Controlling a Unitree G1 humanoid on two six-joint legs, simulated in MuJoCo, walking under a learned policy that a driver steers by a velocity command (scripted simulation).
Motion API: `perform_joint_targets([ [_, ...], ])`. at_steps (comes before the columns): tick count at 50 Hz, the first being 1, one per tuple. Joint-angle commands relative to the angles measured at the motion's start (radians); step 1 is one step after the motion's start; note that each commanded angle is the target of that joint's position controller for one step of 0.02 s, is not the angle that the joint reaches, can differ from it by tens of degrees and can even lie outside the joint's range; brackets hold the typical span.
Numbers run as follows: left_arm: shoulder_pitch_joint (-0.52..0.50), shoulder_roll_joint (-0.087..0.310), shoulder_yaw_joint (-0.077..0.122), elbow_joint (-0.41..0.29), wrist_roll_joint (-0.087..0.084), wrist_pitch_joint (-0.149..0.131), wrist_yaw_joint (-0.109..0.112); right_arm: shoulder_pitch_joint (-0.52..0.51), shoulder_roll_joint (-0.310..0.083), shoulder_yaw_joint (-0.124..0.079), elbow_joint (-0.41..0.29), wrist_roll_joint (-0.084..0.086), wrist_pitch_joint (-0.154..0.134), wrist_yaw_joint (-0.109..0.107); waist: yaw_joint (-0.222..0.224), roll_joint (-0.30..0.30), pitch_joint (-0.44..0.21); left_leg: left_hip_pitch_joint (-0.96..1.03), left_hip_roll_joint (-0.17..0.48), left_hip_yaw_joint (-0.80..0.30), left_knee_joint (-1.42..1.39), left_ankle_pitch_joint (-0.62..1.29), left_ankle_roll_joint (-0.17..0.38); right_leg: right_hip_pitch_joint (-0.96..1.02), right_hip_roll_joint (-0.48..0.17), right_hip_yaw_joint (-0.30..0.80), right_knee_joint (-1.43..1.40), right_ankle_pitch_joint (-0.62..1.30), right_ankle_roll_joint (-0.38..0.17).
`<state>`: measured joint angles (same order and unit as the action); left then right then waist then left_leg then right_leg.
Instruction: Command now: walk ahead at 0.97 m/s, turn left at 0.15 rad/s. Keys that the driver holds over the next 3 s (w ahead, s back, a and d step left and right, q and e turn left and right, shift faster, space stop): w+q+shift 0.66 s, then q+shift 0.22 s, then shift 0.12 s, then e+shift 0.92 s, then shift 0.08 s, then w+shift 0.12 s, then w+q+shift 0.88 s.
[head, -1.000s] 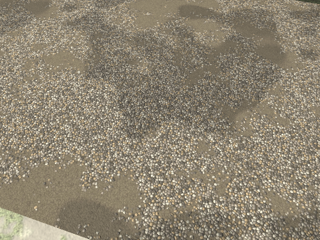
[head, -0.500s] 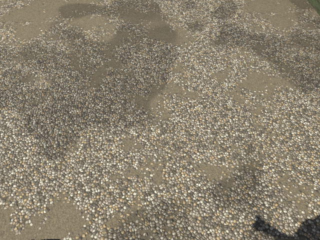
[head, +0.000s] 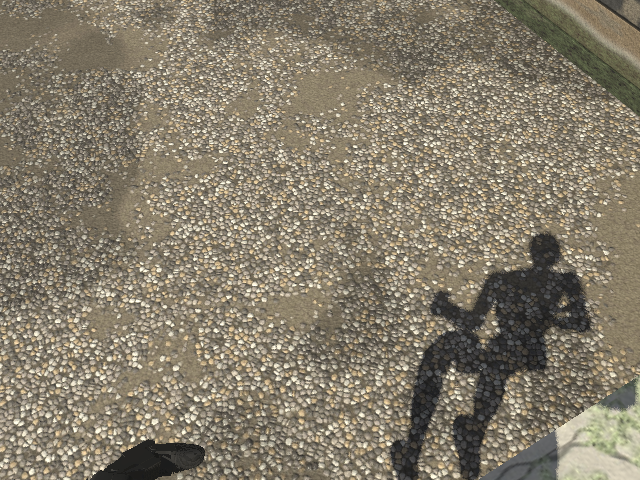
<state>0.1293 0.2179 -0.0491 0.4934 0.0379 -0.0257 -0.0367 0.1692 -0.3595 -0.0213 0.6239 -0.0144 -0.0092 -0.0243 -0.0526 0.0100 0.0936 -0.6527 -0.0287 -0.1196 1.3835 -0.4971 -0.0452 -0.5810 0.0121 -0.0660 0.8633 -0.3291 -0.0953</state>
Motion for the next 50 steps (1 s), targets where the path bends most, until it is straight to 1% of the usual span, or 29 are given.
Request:
perform_joint_targets([
  [1,-0.053,0.149,0.030,-0.101,0.040,-0.027,0.017,0.030,-0.037,0.026,-0.100,-0.032,0.010,-0.001,0.020,-0.112,-0.336,0.078,0.007,-0.011,-0.076,0.089,-0.029,0.214,-0.322,0.226,-0.197,0.837,-0.155],
  [2,-0.069,0.160,0.027,-0.103,0.053,-0.024,0.021,0.045,-0.034,0.035,-0.103,-0.037,0.010,0.001,0.018,-0.118,-0.364,0.125,0.000,0.013,-0.063,0.148,-0.030,0.208,-0.330,0.196,-0.177,0.903,-0.147],
  [6,-0.153,0.194,0.024,-0.127,0.046,-0.030,0.023,0.024,-0.041,0.053,-0.134,-0.051,0.027,0.000,0.023,-0.127,-0.338,0.241,-0.015,0.119,-0.114,0.272,-0.012,0.179,-0.324,0.057,-0.142,0.865,-0.077],
  [8,-0.120,0.185,0.028,-0.101,0.027,-0.022,0.014,-0.097,-0.017,0.072,-0.229,-0.030,0.032,0.013,0.071,-0.214,-0.237,0.116,0.059,0.072,-0.328,0.030,-0.011,0.305,-0.346,0.067,-0.213,0.823,-0.061],
  [10,-0.122,0.193,0.042,-0.094,0.037,-0.015,0.015,-0.126,-0.025,0.074,-0.258,-0.028,0.028,0.029,0.096,-0.193,-0.270,0.172,0.077,0.093,-0.438,0.077,0.001,0.367,-0.375,0.088,-0.201,0.830,-0.076],
  [11,-0.144,0.205,0.047,-0.094,0.038,-0.016,0.017,-0.111,-0.036,0.069,-0.263,-0.030,0.027,0.036,0.081,-0.163,-0.302,0.240,0.072,0.099,-0.492,0.144,0.019,0.363,-0.373,0.074,-0.184,0.831,-0.068],
  [12,-0.166,0.213,0.052,-0.098,0.032,-0.015,0.020,-0.086,-0.062,0.062,-0.262,-0.033,0.027,0.041,0.071,-0.080,-0.332,0.336,0.073,0.095,-0.575,0.466,0.045,0.334,-0.331,0.016,-0.134,0.767,-0.030],
  [13,-0.140,0.206,0.049,-0.112,0.035,-0.012,0.021,-0.124,-0.112,0.051,-0.273,-0.034,0.035,0.050,0.102,0.051,-0.326,0.323,0.061,0.029,-0.646,0.742,0.100,0.313,-0.218,-0.065,-0.068,0.582,0.045],
  [14,-0.166,0.192,0.035,-0.126,0.042,-0.012,0.013,-0.146,-0.112,0.047,-0.279,-0.032,0.057,0.060,0.084,0.125,-0.295,0.267,0.065,-0.070,-0.700,0.707,0.172,0.273,-0.151,-0.083,-0.042,0.327,0.089],
  [16,-0.255,0.144,0.014,-0.164,0.049,-0.010,0.003,-0.213,-0.094,0.052,-0.316,-0.040,0.088,0.069,0.062,0.150,-0.214,0.160,0.121,-0.216,-0.852,0.526,0.221,0.263,-0.076,-0.086,-0.009,-0.031,0.114],
  [17,-0.231,0.134,0.016,-0.156,0.029,0.000,0.011,-0.175,-0.095,0.046,-0.295,-0.031,0.086,0.060,0.050,0.138,-0.247,0.153,0.126,-0.248,-0.879,0.301,0.223,0.306,-0.081,-0.082,-0.040,-0.066,0.109],
  [19,-0.221,0.129,0.016,-0.156,0.040,-0.006,0.010,-0.230,-0.094,0.042,-0.327,-0.004,0.078,0.058,0.069,0.092,-0.199,0.077,0.107,-0.244,-0.936,-0.010,0.163,0.378,-0.100,-0.031,-0.167,-0.012,0.088],
  [23,-0.236,0.203,0.034,-0.135,0.054,-0.026,0.018,-0.171,-0.050,0.049,-0.324,0.011,0.067,0.073,0.012,-0.082,-0.161,0.082,0.029,-0.123,-0.837,0.007,0.086,0.417,-0.211,0.025,-0.378,-0.137,0.041],
  [26,-0.253,0.240,0.052,-0.121,0.025,-0.022,0.041,-0.128,-0.051,0.036,-0.301,0.017,0.073,0.072,-0.014,-0.152,-0.119,0.211,-0.019,0.013,-0.637,0.092,0.059,0.281,-0.304,0.014,-0.529,-0.260,0.043],
  [29,-0.247,0.245,0.061,-0.087,0.001,-0.010,0.060,-0.042,-0.062,0.021,-0.279,0.015,0.083,0.060,-0.042,-0.085,-0.107,0.259,-0.002,0.025,-0.631,0.106,0.090,0.235,-0.301,-0.077,-0.477,-0.281,0.055],
  [31,-0.247,0.227,0.065,-0.073,-0.009,0.001,0.066,0.039,-0.089,0.002,-0.256,0.019,0.083,0.066,-0.067,0.034,-0.106,0.241,-0.013,-0.049,-0.723,0.052,0.144,0.245,-0.237,-0.153,-0.296,-0.275,0.065],
  [33,-0.225,0.199,0.063,-0.089,-0.009,0.011,0.059,0.020,-0.154,-0.015,-0.284,0.013,0.078,0.077,-0.035,0.258,-0.043,0.086,0.046,-0.368,-0.987,-0.082,0.234,0.234,-0.064,-0.181,0.042,-0.343,0.086],
  [34,-0.233,0.184,0.062,-0.124,0.000,0.007,0.047,-0.040,-0.182,-0.024,-0.315,0.004,0.060,0.082,0.001,0.311,-0.046,0.071,0.081,-0.610,-1.047,-0.053,0.283,0.158,0.004,-0.039,0.210,-0.342,0.092],
  [35,-0.226,0.188,0.069,-0.130,0.012,-0.003,0.037,-0.113,-0.167,-0.019,-0.338,0.002,0.049,0.077,0.040,0.295,-0.068,0.116,0.096,-0.679,-1.049,0.021,0.298,0.064,0.055,0.069,0.355,-0.295,0.103],
  [37,-0.169,0.218,0.076,-0.110,0.037,-0.012,0.032,-0.153,-0.138,-0.004,-0.352,0.014,0.057,0.053,0.065,0.240,-0.219,0.317,0.081,-0.604,-0.979,0.294,0.280,-0.028,0.085,0.156,0.358,-0.250,0.127],
  [39,-0.171,0.183,0.052,-0.097,0.047,-0.008,0.024,-0.154,-0.123,-0.006,-0.345,0.022,0.093,0.035,0.061,0.170,-0.324,0.444,0.029,-0.518,-0.915,0.494,0.235,0.048,0.074,0.174,0.086,-0.209,0.133],
  [42,-0.071,0.145,0.039,-0.015,0.014,0.019,0.001,-0.092,-0.122,-0.017,-0.296,0.007,0.131,-0.004,0.047,0.157,-0.357,0.415,0.027,-0.557,-0.972,0.286,0.181,0.377,0.051,0.182,-0.287,-0.061,0.071],
  [43,0.014,0.142,0.044,0.027,0.022,0.032,0.002,-0.084,-0.113,-0.013,-0.289,0.019,0.131,-0.007,0.078,0.090,-0.365,0.281,0.007,-0.534,-0.944,0.100,0.148,0.576,0.009,0.168,-0.392,0.077,0.025],
  [44,0.078,0.229,0.068,0.063,0.038,0.044,0.005,-0.085,-0.051,-0.004,-0.321,0.052,0.123,0.002,0.085,-0.181,-0.351,-0.024,-0.084,-0.376,-0.730,-0.179,0.091,0.760,-0.175,0.411,-0.447,-0.060,-0.079],
  [45,0.063,0.285,0.092,0.069,0.040,0.052,0.013,-0.087,-0.088,-0.024,-0.328,0.093,0.093,0.013,0.079,-0.354,-0.210,-0.172,-0.128,-0.193,-0.486,-0.135,0.054,0.592,-0.361,0.646,-0.595,-0.128,-0.146],
  [46,-0.012,0.250,0.093,0.041,0.025,0.044,0.028,-0.097,-0.169,-0.061,-0.284,0.108,0.070,0.009,0.059,-0.243,-0.072,-0.194,-0.075,-0.169,-0.340,-0.027,0.024,0.456,-0.349,0.624,-0.634,-0.122,-0.139],
  [48,-0.156,0.177,0.063,0.009,-0.005,0.042,0.051,-0.031,-0.132,-0.056,-0.224,0.064,0.086,-0.020,-0.018,-0.133,-0.024,-0.102,-0.035,-0.106,-0.136,0.090,-0.016,0.302,-0.246,0.444,-0.662,-0.028,-0.099],
  [49,-0.181,0.152,0.046,0.007,-0.028,0.041,0.061,0.001,-0.117,-0.051,-0.208,0.050,0.096,-0.023,-0.026,-0.089,0.000,-0.116,-0.016,-0.103,-0.068,0.122,-0.035,0.295,-0.222,0.379,-0.640,0.056,-0.094],
  [50,-0.162,0.136,0.037,0.017,-0.028,0.044,0.067,0.015,-0.081,-0.039,-0.201,0.042,0.100,-0.023,-0.023,-0.055,-0.023,-0.079,-0.005,-0.087,-0.010,0.142,-0.047,0.277,-0.201,0.329,-0.625,0.130,-0.099],
])
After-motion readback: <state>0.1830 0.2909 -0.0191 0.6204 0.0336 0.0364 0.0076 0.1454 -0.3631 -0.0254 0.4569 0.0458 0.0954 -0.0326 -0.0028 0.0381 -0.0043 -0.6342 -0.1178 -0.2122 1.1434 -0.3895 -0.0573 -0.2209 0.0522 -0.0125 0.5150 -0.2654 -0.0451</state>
